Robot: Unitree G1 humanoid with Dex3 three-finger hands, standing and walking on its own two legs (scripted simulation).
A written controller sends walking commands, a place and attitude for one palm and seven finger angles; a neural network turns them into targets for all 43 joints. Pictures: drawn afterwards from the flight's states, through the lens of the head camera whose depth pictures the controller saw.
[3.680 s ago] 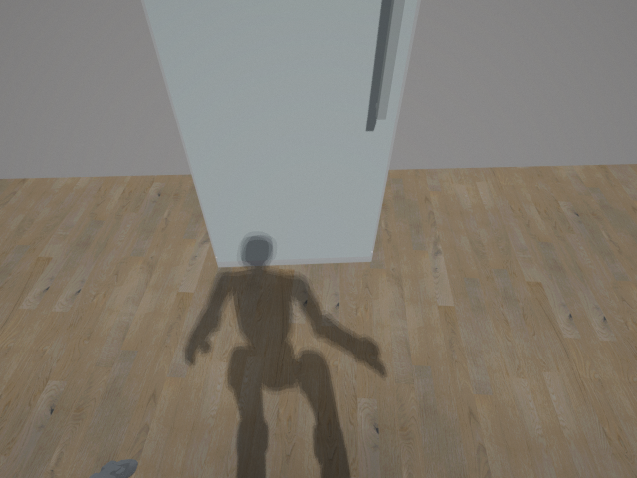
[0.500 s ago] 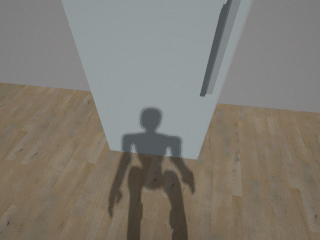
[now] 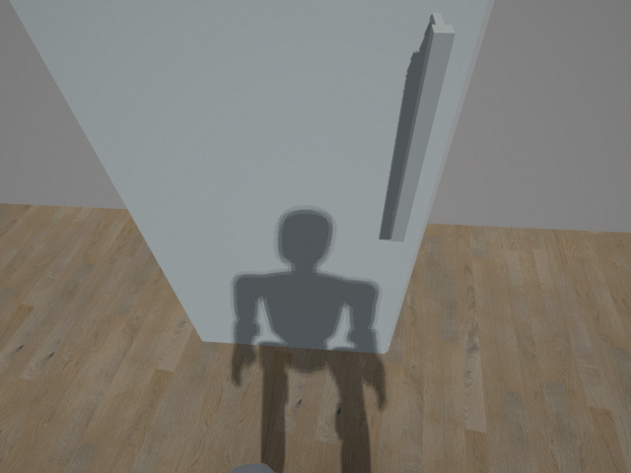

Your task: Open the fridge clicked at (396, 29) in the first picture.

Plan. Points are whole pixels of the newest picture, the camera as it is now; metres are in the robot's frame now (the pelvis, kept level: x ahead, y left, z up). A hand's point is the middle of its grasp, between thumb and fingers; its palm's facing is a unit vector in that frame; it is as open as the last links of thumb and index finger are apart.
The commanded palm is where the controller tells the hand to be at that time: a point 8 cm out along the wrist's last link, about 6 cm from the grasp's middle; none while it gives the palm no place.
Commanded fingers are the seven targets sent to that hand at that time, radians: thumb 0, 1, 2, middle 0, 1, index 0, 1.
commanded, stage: come to a stop and stand still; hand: right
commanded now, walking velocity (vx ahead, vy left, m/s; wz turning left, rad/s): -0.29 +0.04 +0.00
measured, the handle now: (413, 148) +0.54 -0.11 +0.13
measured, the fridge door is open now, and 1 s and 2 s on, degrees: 0 0 0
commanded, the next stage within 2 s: none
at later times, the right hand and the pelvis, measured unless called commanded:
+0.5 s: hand out of the picture +0.10 -0.20 -0.19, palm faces +0.10 +0.98 -0.20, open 7.3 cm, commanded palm none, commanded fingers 0.00 -0.90 -0.90 0.20 0.30 0.20 0.30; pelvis +0.02 -0.01 -0.02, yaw -3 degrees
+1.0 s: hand out of the picture +0.03 -0.16 -0.17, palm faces +0.04 +0.98 -0.21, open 7.3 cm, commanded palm none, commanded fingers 0.00 -0.90 -0.90 0.20 0.30 0.20 0.30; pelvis +0.00 +0.02 +0.00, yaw -1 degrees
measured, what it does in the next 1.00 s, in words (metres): steps on the spot: left foot, then right foot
